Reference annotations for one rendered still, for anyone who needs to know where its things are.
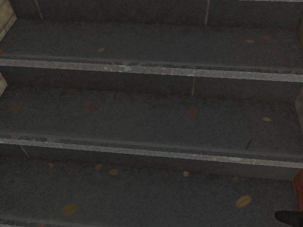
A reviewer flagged robot right hand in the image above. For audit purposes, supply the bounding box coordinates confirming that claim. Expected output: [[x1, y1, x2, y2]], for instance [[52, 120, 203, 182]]
[[275, 210, 303, 227]]

